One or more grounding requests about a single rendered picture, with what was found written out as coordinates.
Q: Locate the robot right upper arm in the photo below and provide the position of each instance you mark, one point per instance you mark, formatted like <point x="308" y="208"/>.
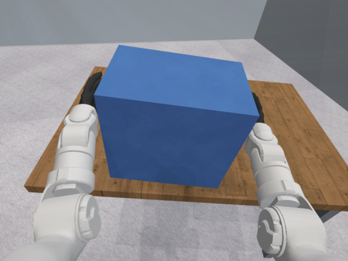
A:
<point x="293" y="234"/>

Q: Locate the robot left upper arm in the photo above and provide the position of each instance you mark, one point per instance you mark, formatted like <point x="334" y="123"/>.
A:
<point x="62" y="228"/>

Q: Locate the carton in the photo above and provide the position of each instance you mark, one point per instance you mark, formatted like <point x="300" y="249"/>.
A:
<point x="173" y="118"/>

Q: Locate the left robot hand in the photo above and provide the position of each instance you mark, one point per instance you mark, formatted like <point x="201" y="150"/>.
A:
<point x="87" y="96"/>

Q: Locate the right robot hand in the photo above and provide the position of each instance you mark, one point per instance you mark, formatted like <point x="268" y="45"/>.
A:
<point x="259" y="108"/>

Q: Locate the left robot forearm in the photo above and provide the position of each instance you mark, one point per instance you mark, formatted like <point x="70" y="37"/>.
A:
<point x="74" y="158"/>

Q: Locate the table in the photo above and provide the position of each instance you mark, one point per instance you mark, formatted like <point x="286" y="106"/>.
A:
<point x="315" y="163"/>

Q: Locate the right robot forearm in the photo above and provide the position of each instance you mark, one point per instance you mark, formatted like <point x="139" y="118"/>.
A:
<point x="271" y="171"/>

